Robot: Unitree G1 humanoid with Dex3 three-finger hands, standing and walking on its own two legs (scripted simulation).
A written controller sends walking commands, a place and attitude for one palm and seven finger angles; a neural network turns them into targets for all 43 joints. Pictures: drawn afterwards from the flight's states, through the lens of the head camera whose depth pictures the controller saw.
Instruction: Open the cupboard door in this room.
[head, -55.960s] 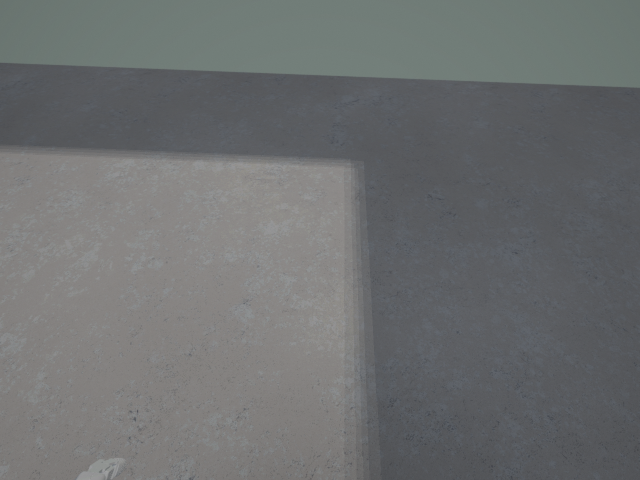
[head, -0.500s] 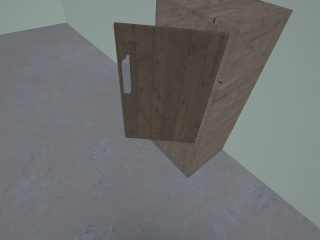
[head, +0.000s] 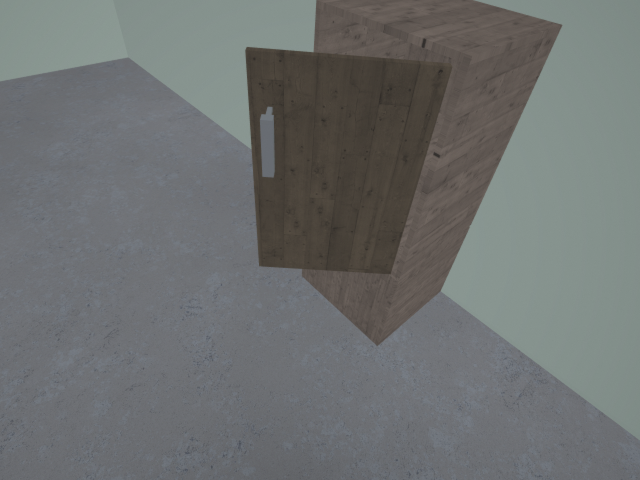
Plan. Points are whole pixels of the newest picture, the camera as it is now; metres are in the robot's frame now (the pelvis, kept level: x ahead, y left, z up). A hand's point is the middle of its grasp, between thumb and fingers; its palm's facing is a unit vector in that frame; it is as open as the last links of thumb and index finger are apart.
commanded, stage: come to a stop and stand still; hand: left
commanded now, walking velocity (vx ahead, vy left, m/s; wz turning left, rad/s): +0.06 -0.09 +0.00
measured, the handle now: (269, 141) +0.73 +0.15 +0.06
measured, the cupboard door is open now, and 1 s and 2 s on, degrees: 47 47 47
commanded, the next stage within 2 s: look again from close up in 0.48 s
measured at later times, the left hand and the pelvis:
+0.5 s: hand out of the picture -0.02 +0.13 -0.18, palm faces -0.01 -0.99 -0.11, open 7.3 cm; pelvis +0.01 -0.01 +0.00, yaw -3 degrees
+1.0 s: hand out of the picture -0.02 +0.14 -0.17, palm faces -0.01 -0.99 -0.17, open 7.3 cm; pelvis +0.00 -0.02 +0.01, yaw -2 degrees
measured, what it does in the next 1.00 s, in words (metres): steps on the spot: right foot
